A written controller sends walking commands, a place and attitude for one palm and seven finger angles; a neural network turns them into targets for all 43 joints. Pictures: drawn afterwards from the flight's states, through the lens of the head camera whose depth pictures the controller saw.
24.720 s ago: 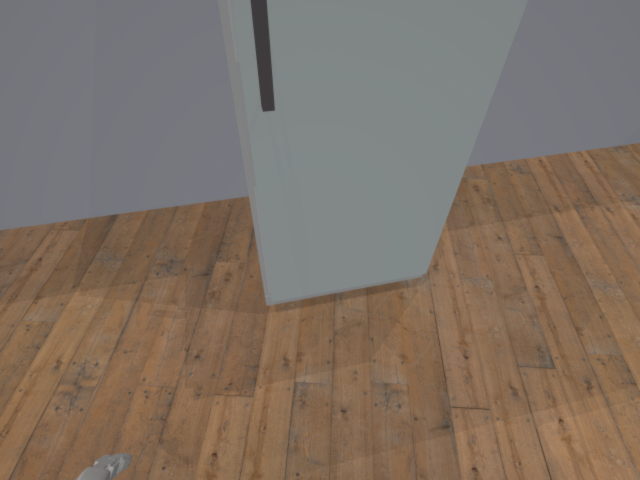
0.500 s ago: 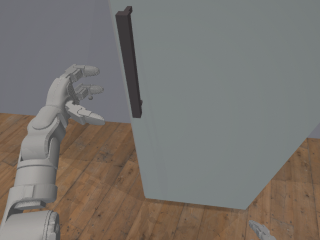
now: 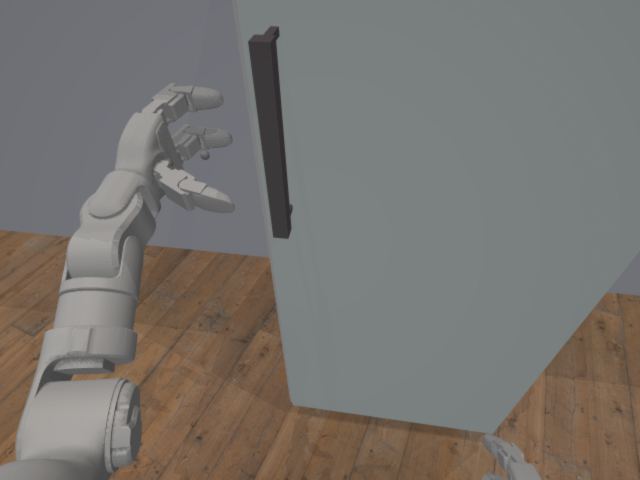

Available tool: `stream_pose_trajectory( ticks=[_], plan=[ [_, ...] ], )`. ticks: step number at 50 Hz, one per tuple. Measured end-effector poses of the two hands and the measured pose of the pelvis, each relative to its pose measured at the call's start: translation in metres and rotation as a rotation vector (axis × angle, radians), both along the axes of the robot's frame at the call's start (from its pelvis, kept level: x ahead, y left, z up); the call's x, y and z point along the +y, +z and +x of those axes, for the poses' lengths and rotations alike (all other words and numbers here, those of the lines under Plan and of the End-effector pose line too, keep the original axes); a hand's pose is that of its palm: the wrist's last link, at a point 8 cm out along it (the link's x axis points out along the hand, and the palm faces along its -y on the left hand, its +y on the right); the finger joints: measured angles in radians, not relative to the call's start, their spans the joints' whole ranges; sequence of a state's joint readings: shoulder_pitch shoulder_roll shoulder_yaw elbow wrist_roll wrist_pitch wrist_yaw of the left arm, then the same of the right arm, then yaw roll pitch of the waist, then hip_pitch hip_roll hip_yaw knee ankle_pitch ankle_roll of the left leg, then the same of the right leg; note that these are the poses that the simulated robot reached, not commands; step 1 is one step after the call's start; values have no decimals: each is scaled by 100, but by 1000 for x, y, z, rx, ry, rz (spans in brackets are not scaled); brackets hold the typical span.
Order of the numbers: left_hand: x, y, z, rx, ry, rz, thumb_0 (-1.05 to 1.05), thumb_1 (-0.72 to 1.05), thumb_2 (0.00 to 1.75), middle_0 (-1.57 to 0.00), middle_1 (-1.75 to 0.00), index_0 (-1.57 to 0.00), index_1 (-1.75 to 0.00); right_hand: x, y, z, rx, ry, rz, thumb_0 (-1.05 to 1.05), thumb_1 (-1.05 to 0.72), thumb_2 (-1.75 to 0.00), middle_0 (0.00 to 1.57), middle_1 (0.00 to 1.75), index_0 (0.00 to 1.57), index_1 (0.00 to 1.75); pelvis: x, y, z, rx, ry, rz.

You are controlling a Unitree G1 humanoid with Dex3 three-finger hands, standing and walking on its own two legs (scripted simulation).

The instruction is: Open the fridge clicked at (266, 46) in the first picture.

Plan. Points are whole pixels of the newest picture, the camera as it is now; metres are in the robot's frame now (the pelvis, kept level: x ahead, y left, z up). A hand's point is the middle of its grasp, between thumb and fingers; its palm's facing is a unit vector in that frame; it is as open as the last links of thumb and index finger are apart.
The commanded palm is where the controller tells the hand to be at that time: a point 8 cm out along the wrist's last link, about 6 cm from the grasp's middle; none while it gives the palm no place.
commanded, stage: move the hooked fingers beside the handle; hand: left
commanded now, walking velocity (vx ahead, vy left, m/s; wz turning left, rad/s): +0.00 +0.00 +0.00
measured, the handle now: (278, 145) +0.47 +0.09 +0.22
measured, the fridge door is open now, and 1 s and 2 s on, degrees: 0 0 0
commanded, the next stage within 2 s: feel for the door with the fingertips in 0.56 s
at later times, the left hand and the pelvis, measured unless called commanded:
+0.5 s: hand (208, 190) +0.40 +0.17 +0.19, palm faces -0.01 -1.00 -0.03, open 14.0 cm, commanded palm +0.38 +0.22 +0.22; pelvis +0.00 -0.01 +0.00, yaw -1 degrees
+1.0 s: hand (239, 164) +0.40 +0.12 +0.23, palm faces -0.11 -0.99 +0.01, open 14.0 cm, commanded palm +0.38 +0.18 +0.22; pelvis +0.01 -0.01 +0.00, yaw -1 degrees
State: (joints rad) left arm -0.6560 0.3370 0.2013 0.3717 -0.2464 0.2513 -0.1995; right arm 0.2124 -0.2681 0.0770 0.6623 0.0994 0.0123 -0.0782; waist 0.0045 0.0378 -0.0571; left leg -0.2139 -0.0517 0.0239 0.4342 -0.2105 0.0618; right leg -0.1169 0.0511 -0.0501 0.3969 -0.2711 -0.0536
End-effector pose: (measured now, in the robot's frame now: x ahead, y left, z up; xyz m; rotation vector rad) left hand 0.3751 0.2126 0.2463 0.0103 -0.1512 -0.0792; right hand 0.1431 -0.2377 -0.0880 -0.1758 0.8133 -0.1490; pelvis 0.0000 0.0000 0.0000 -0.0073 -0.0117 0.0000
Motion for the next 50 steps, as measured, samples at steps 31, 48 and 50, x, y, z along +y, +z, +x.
stream_pose_trajectory(
  ticks=[31, 48, 50],
  plan=[
    [-2, -8, -8, -53, 21, 6, -1, -50, 30, -30, -120, -30, -120, -22, 4, 10, -24, -12, -13, 2, -90, -90, 20, 30, 20, 30, -15, 0, 6, 7, -9, 11],
    [-32, -20, 2, 1, -47, -14, -1, -50, 30, -30, -120, -30, -120, -10, 2, 17, -30, 6, 10, 2, -90, -90, 20, 30, 20, 30, -11, -1, 7, 11, -7, 9],
    [-35, -15, 7, 14, -37, -21, -1, -50, 30, -30, -120, -30, -120, -7, 2, 17, -28, 3, 19, 2, -90, -90, 21, 30, 20, 30, -10, -1, 7, 9, -11, 9]
  ],
)
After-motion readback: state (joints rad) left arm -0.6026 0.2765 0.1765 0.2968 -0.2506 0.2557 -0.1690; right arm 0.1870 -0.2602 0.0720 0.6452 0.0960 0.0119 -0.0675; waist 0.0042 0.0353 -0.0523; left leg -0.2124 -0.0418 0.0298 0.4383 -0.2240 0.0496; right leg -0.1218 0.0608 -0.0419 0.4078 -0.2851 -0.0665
